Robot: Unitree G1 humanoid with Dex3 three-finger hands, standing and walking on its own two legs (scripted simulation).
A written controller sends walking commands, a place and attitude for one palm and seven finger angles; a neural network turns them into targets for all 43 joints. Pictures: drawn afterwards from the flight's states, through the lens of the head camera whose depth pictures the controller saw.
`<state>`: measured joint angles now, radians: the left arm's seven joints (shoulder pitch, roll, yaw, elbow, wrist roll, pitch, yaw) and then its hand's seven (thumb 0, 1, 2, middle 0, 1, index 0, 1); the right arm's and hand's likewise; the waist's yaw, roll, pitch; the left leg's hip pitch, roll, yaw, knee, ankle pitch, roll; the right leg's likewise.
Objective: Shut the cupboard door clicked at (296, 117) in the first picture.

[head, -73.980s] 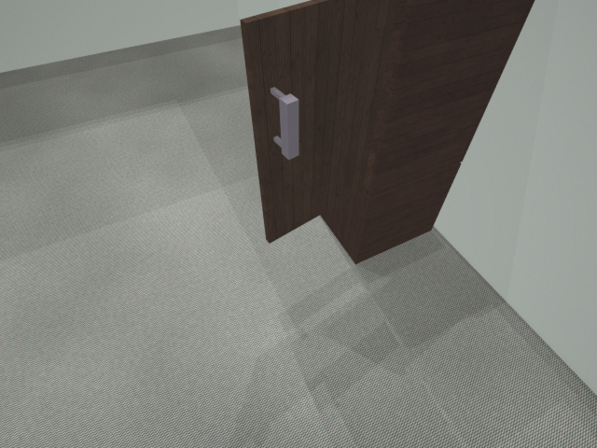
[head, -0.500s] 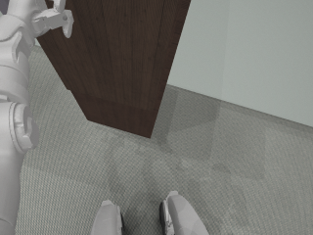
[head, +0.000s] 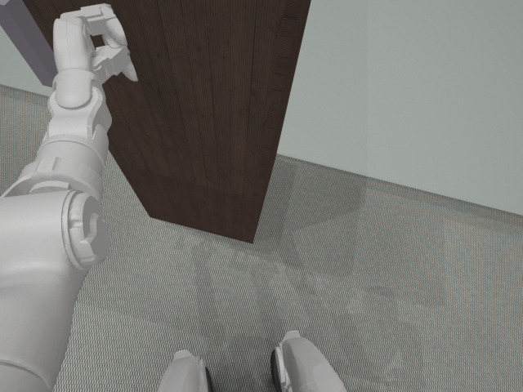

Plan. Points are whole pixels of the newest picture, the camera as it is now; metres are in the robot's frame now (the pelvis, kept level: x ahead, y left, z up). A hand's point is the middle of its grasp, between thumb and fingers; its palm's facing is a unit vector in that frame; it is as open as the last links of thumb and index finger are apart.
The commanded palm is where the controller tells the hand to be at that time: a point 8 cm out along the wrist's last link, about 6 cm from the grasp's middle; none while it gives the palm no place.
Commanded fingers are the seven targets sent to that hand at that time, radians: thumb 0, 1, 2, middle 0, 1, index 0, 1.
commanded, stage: pull the fist back off the door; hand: left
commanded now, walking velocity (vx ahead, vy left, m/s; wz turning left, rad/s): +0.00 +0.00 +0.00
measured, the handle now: (41, 33) +0.63 +0.22 +0.12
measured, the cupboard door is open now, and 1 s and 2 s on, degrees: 0 0 0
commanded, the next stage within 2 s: draw the hand back to the body in 0.44 s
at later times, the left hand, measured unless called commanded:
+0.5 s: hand (123, 88) +0.51 +0.11 +0.13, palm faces +0.03 -1.00 -0.02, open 3.1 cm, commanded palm +0.49 +0.15 +0.13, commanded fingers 0.00 0.90 0.90 -1.30 -1.50 -1.30 -1.50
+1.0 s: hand (63, 137) +0.41 +0.15 +0.16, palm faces +0.05 -1.00 -0.03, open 3.1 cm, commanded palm +0.37 +0.20 +0.17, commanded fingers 0.00 0.90 0.90 -1.22 -1.41 -1.22 -1.41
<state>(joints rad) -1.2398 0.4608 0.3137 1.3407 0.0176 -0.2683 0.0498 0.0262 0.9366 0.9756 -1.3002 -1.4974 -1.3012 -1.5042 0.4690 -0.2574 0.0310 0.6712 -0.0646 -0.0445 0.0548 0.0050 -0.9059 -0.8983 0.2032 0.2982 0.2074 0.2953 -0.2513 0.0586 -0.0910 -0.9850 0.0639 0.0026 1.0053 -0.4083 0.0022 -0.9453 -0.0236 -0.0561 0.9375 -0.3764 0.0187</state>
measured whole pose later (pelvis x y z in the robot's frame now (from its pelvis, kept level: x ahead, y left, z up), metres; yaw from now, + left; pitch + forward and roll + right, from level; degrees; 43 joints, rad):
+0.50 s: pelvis +0.04 -0.01 +0.03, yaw +0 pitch +15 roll -1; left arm -0.77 0.24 0.21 0.98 -0.09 -0.35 -0.01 0.02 0.90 0.90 -1.30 -1.50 -1.30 -1.50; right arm 0.35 -0.26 -0.03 0.64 0.00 0.01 0.02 0.01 -0.91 -0.90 0.20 0.30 0.20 0.29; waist -0.10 0.04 -0.11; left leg -0.68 0.07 0.02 0.85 -0.43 -0.02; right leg -0.67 -0.02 -0.04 0.82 -0.41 0.01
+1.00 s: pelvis +0.04 -0.01 +0.05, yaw +0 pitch +6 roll +0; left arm -0.33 0.24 0.20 0.47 -0.19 -0.19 -0.10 0.02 0.90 0.90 -1.30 -1.50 -1.30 -1.50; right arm 0.31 -0.26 0.00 0.61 0.05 0.00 -0.04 0.01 -0.91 -0.90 0.20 0.30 0.20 0.29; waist -0.03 0.05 -0.08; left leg -0.44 0.06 0.04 0.70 -0.37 -0.02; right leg -0.43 -0.02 -0.03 0.69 -0.36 0.01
